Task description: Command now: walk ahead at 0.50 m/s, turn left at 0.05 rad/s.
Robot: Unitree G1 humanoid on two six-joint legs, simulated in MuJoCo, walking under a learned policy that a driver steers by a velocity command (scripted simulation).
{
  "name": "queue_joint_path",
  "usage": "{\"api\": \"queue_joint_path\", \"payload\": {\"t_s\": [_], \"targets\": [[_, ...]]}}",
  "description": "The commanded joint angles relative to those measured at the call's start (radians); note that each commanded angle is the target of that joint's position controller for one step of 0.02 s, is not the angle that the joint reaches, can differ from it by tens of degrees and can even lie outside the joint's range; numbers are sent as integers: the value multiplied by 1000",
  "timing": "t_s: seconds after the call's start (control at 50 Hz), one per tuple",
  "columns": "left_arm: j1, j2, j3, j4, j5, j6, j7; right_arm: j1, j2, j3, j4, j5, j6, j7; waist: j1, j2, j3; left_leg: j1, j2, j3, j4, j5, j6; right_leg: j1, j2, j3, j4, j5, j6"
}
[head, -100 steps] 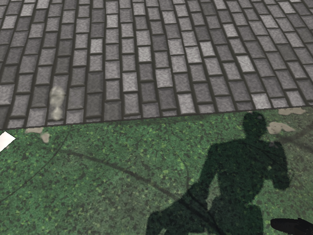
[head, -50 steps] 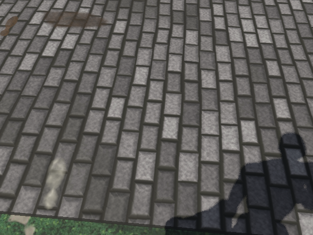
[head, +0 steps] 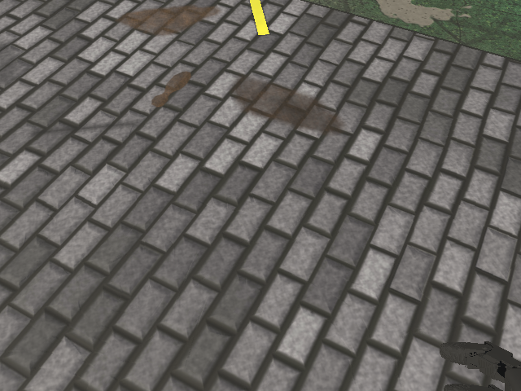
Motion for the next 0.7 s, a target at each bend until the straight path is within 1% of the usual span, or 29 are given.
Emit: {"api": "queue_joint_path", "payload": {"t_s": [0.02,0.04,0.06,0.08,0.1,0.12,0.14,0.16,0.18,0.2,0.22,0.26,0.32,0.36,0.4,0.46,0.48,0.5,0.52,0.54,0.56,0.58,0.6,0.62,0.64,0.66,0.68,0.7], "targets": [[-42,166,33,-50,1,1,11,180,-168,-71,-10,-7,-14,-9,-176,-87,-112,355,-34,36,-51,-16,63,-98,-197,69,231,697,-120],[-49,114,10,-81,27,-2,14,365,-242,-92,21,-19,-10,-20,-247,22,-262,645,148,-163,-19,13,131,-286,-139,21,536,468,-80],[70,4,-24,-99,24,-22,10,406,-318,-104,39,-21,-4,-16,-185,291,-370,918,351,-611,-127,-182,287,-658,28,10,861,-173,-23],[19,108,-1,-85,4,-38,4,407,-220,-81,39,-7,-2,-14,-222,193,-333,883,339,-692,-200,-341,281,-780,-17,116,980,-236,-28],[-71,151,13,-112,-14,-48,-2,340,-185,-67,34,-5,-5,-14,-212,139,-190,764,304,-554,-219,-314,242,-834,-63,101,990,-147,-40],[-113,140,11,-115,-10,-48,1,276,-161,-58,28,-12,-6,-14,-185,66,-123,639,266,-437,-239,-219,218,-801,-105,83,954,-58,-37],[-132,130,14,-116,3,-42,2,230,-134,-51,27,-19,-9,-11,-159,46,-71,537,234,-357,-270,-131,205,-767,-130,79,903,-2,-29],[-114,117,16,-109,5,-30,1,204,-116,-46,29,-28,-15,-10,-128,63,-57,466,212,-295,-301,-71,194,-708,-152,90,877,39,-23],[-96,96,13,-101,2,-17,1,194,-112,-47,36,-28,-23,-9,-113,72,-52,421,203,-251,-330,-40,193,-670,-155,92,860,61,-17],[-88,77,11,-97,1,-5,2,194,-115,-50,48,-26,-33,-8,-104,67,-44,390,200,-206,-352,-1,196,-657,-153,96,847,78,-10],[-100,69,11,-102,1,5,5,197,-124,-54,60,-27,-40,-10,-100,58,-27,372,200,-165,-371,30,196,-671,-151,105,828,110,-3],[-147,65,13,-119,4,12,7,212,-138,-60,85,-33,-46,-18,-107,33,0,378,201,-101,-391,82,191,-724,-142,132,757,201,8],[-207,55,12,-135,6,6,-4,215,-148,-60,106,-31,-44,-28,-123,26,15,398,173,11,-402,130,157,-723,-124,119,594,376,6],[-276,40,5,-157,9,1,-15,230,-161,-61,121,-27,-41,-34,-151,18,34,407,166,65,-412,136,138,-698,-116,74,491,453,-1],[-345,25,-3,-188,9,0,-25,273,-174,-64,147,-23,-34,-39,-181,5,56,462,185,92,-406,149,132,-712,-111,48,422,468,-13],[-421,24,-7,-239,7,0,-45,321,-186,-69,179,-13,-9,-42,-205,2,76,595,221,120,-353,229,123,-771,-99,12,359,389,-39],[-436,26,-6,-255,6,0,-52,327,-190,-70,184,-9,1,-44,-203,8,75,632,232,129,-322,290,117,-777,-90,-6,347,341,-50],[-435,32,-2,-268,6,1,-59,320,-199,-72,184,-7,10,-48,-190,19,65,654,236,144,-279,406,106,-752,-73,-31,336,290,-65],[-417,44,5,-275,6,2,-63,309,-213,-76,180,-6,18,-53,-170,41,37,667,236,161,-219,579,94,-697,-43,-64,336,237,-82],[-373,64,16,-274,7,6,-64,302,-229,-80,175,-5,26,-60,-140,67,-5,674,235,175,-133,757,83,-618,-7,-96,345,184,-102],[-272,99,36,-256,6,10,-62,293,-239,-83,171,-7,35,-68,-81,77,-67,653,223,192,14,867,68,-483,32,-113,335,161,-128],[-111,153,68,-219,4,12,-49,276,-235,-79,162,-4,38,-74,8,50,-148,535,186,214,230,799,34,-232,53,-87,260,229,-171],[25,247,96,-195,4,25,-23,305,-180,-57,136,-31,23,-74,37,-108,-256,257,122,217,552,326,-5,90,-140,204,263,290,-244],[-29,289,95,-224,-1,17,-23,367,-71,-20,93,-36,-13,-50,-62,-291,-371,-152,-109,63,888,-513,-61,383,-363,787,117,145,-457],[-8,202,72,-226,5,13,-24,259,-173,-42,83,-4,-53,-29,14,-152,-377,-259,-46,-106,921,-489,-36,378,-348,764,50,85,-415],[-41,163,61,-226,11,6,-21,179,-184,-44,50,26,-70,-22,6,-109,-236,-292,-6,-90,870,-409,-15,257,-308,606,42,130,-369],[-102,147,56,-231,11,1,-22,166,-164,-40,49,12,-75,-27,-49,-8,-135,-254,36,-81,761,-344,-16,91,-260,496,28,235,-335],[-157,113,46,-244,13,-1,-19,166,-174,-49,58,-13,-69,-34,-82,-7,-93,-195,64,-75,674,-310,-28,-20,-226,420,13,331,-316]]}}
Keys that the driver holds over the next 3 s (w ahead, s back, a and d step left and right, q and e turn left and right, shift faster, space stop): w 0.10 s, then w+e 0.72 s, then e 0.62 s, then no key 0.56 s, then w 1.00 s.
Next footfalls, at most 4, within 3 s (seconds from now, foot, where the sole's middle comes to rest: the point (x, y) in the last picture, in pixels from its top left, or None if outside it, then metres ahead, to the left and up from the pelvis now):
0.04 left None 0.18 0.12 -0.77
0.58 right None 0.46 -0.13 -0.77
1.04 left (317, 283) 0.77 -0.04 -0.77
1.48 right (379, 360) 0.57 -0.21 -0.77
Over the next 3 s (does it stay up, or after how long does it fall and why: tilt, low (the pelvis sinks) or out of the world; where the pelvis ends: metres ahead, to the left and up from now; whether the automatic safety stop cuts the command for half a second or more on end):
stays up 0.92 -0.37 0.01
